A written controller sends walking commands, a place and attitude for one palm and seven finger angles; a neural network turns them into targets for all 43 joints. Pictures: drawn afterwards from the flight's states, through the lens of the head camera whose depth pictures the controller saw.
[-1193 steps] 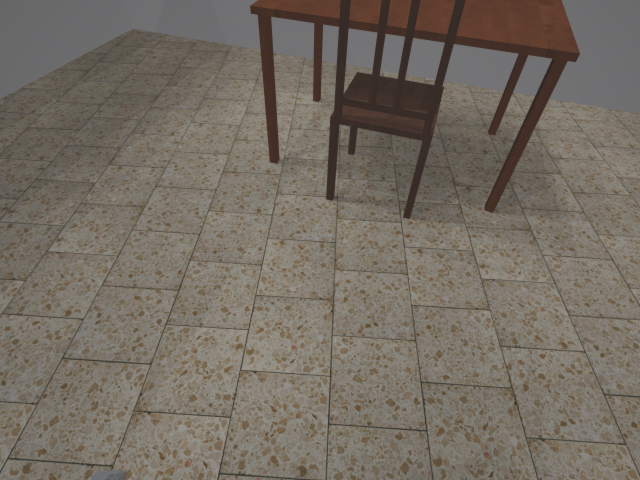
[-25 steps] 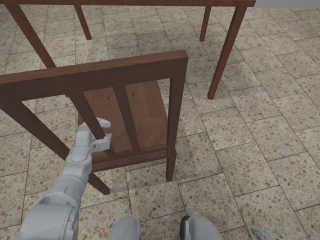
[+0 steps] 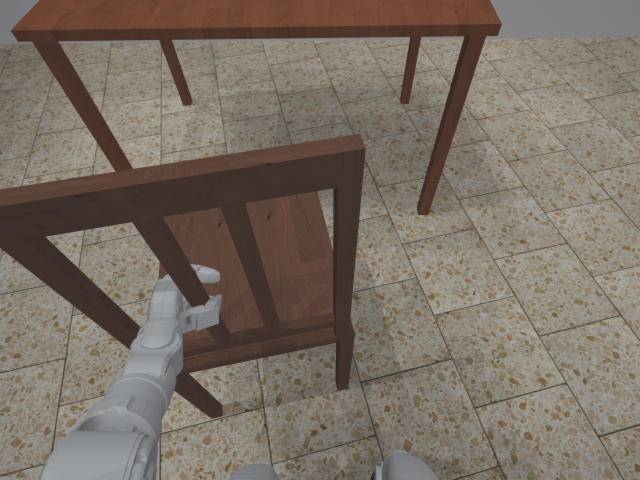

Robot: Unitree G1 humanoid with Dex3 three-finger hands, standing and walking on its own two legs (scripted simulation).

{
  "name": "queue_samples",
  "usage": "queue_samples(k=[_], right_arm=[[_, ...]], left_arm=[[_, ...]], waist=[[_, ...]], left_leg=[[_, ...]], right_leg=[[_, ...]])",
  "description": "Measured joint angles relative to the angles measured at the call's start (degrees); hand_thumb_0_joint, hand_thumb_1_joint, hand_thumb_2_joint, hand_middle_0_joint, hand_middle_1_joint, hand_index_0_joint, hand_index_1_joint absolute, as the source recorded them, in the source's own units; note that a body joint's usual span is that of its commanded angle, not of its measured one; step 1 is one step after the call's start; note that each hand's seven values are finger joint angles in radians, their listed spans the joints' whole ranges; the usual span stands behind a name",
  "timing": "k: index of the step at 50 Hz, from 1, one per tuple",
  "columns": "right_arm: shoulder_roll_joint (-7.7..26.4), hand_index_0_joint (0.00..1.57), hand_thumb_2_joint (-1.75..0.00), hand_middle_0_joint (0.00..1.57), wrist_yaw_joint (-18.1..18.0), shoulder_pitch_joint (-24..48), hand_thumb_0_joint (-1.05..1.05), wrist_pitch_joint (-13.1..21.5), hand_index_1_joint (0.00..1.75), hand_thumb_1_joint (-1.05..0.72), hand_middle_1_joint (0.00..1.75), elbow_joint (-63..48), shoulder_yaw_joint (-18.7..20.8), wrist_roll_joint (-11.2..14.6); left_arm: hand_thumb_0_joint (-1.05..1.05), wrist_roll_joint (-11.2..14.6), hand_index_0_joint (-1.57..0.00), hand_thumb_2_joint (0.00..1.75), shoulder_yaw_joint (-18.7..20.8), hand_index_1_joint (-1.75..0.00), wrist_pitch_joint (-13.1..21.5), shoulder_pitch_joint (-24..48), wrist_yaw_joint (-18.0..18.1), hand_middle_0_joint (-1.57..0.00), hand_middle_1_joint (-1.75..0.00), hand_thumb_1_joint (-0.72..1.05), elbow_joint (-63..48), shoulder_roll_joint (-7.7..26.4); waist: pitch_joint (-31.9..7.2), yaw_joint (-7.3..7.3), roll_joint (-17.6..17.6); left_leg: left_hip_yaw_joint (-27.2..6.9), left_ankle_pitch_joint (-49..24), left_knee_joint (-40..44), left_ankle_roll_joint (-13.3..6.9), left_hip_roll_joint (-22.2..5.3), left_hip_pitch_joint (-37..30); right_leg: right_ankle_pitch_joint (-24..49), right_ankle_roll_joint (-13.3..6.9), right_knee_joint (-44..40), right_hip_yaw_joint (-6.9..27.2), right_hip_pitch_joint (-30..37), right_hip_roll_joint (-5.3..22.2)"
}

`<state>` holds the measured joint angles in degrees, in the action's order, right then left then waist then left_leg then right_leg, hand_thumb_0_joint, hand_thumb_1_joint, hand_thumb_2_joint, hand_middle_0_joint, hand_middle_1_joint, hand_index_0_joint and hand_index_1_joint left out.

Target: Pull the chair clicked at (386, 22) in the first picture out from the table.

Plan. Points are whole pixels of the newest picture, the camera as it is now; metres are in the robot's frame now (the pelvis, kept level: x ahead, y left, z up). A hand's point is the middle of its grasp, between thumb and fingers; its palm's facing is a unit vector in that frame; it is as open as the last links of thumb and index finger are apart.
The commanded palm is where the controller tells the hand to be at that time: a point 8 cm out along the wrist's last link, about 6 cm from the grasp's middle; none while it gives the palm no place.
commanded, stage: step backward, pulling the chair out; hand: left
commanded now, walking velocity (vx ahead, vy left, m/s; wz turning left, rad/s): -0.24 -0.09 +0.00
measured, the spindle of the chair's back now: (194, 292) +0.36 +0.20 -0.04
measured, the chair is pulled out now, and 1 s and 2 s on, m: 0.54 0.57 0.57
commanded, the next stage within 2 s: stop walking, hand still on the chair in 0.30 s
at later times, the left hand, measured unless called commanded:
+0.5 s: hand (207, 318) +0.33 +0.18 -0.05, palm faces +0.12 -0.97 -0.22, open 5.9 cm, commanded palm +0.31 +0.23 -0.03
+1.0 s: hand (205, 324) +0.32 +0.18 -0.05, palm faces +0.11 -0.97 -0.21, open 5.9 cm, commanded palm +0.30 +0.23 -0.03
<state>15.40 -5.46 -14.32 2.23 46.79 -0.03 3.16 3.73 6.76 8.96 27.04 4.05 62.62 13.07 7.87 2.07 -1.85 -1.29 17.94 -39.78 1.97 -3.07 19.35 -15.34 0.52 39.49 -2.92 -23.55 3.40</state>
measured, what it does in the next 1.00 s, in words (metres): stands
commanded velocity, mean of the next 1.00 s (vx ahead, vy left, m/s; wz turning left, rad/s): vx -0.09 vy -0.01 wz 0.01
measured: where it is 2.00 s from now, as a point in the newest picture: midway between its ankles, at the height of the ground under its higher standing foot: outside the picture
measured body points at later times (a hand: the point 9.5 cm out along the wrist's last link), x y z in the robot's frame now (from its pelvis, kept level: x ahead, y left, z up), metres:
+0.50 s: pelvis -0.01 +0.00 +0.01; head +0.05 -0.01 +0.45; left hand +0.32 +0.23 -0.04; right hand +0.06 -0.28 -0.12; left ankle +0.01 +0.16 -0.72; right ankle +0.06 -0.13 -0.72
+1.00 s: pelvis +0.04 +0.01 +0.02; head +0.06 +0.00 +0.47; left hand +0.31 +0.23 -0.04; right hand +0.17 -0.24 -0.10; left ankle +0.01 +0.16 -0.72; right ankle +0.06 -0.13 -0.72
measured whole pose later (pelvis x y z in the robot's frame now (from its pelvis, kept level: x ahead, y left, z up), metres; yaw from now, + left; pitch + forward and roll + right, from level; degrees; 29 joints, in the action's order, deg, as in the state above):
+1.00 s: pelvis +0.04 +0.01 +0.02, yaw -3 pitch -1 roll +0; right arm 12.5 -5.8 -10.2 -1.6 39.2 0.2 2.5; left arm 2.8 3.6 4.8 7.9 6.8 44.2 9.9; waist 4.4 0.5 -1.4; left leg 2.6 18.2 -28.8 2.6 -4.1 9.5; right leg -12.4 1.9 28.4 -0.9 -14.9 2.5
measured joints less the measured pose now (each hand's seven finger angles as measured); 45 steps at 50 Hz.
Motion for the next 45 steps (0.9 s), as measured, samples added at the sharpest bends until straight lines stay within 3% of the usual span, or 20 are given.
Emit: queue_samples(k=[4,11,15,21,25,31,45], right_arm=[[0.04,0.21,-0.89,0.2,-0.59,2.2,0.01,-0.73,0.3,-0.9,0.3,-1.25,0.73,-0.21],[-0.92,0.2,-0.89,0.2,-0.04,3.77,0.01,-1.44,0.3,-0.9,0.3,-4.44,0.61,0.07],[-1.01,0.21,-0.89,0.2,-0.19,3.48,0.01,-1.53,0.3,-0.9,0.3,-4.49,0.29,0.33],[0.63,0.21,-0.89,0.2,-0.86,1.74,0.01,-1.74,0.3,-0.9,0.3,-2.87,0.41,0.52],[0.83,0.2,-0.89,0.2,-0.94,0.3,0.01,-3.0,0.3,-0.9,0.3,-3.95,1.0,-0.29],[-0.98,0.2,-0.89,0.2,-0.7,-0.86,0.01,-3.54,0.3,-0.9,0.3,-4.96,0.89,-0.48],[-3.32,0.21,-0.89,0.2,-0.34,3.24,0.01,-3.38,0.3,-0.9,0.3,-6.81,-0.04,-0.66]], left_arm=[[0.1,-0.01,-0.5,0.76,-0.68,-1.45,-0.69,1.54,0.4,-0.28,-1.29,0.6,0.04,0.03],[0.1,-0.51,-0.5,0.76,-0.47,-1.45,-1.37,3.19,0.3,-0.29,-1.28,0.6,0.12,1.02],[0.1,-0.19,-0.5,0.77,0.06,-1.45,-1.47,2.71,0.4,-0.3,-1.28,0.59,0.42,1.46],[0.11,0.03,-0.5,0.77,0.18,-1.45,-1.52,1.74,1.02,-0.29,-1.28,0.59,0.77,0.63],[0.1,-0.59,-0.5,0.76,0.17,-1.45,-3.11,-3.27,1.3,-0.29,-1.28,0.59,-6.05,0.04],[0.09,-1.18,-0.5,0.75,-1.11,-1.45,-3.88,-9.81,1.87,-0.3,-1.28,0.59,-13.47,-0.72],[0.1,-0.94,-0.5,0.74,-2.51,-1.45,-4.13,-17.27,2.63,-0.28,-1.27,0.6,-17.18,-2.75]], waist=[[1.09,-0.98,1.3],[1.71,-1.91,0.56],[0.52,-1.55,0.53],[-0.52,-0.23,0.79],[-0.29,0.4,1.12],[-0.32,-0.15,1.16],[-2.87,-1.2,0.61]], left_leg=[[1.56,-0.15,3.65,1.1,0.34,-1.38],[0.7,-0.42,2.23,1.93,-2.08,0.65],[0.37,-0.36,1.53,2.2,-2.25,1.97],[0.44,-0.9,2.16,0.81,-0.93,1.79],[1.4,-1.06,3.69,1.21,-0.65,-0.07],[2.4,-0.62,5.53,0.94,-1.16,-2.9],[3.79,0.04,9.9,0.64,-1.07,-8.55]], right_leg=[[2.08,0.97,-2.35,1.03,0.2,0.51],[4.37,-0.32,-4.85,-0.01,-0.02,-1.91],[3.93,-0.88,-3.68,-0.29,-1.48,-2.05],[3.38,-0.39,-3.12,-0.43,-1.44,-0.53],[3.78,0.38,-4.58,0.37,0.05,-0.27],[4.19,0.68,-7.1,1.12,2.75,-0.86],[3.32,1.24,-10.33,2.05,7.42,-0.91]])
